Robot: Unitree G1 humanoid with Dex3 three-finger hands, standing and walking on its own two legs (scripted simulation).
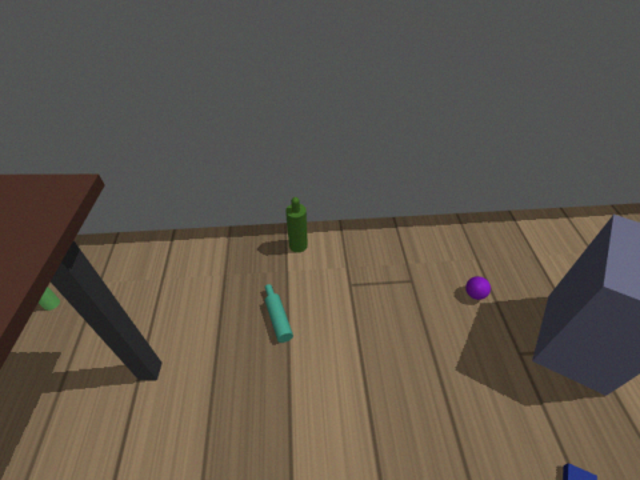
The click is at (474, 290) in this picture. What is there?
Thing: free ball
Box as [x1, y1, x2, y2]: [466, 276, 490, 299]
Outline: 472,277 468,280 466,284 467,293 471,297 477,299 485,297 490,290 489,283 482,277
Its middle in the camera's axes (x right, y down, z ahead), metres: +0.61 +0.17 +1.46
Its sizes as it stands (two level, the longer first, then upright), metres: 0.088 0.088 0.088
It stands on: the floor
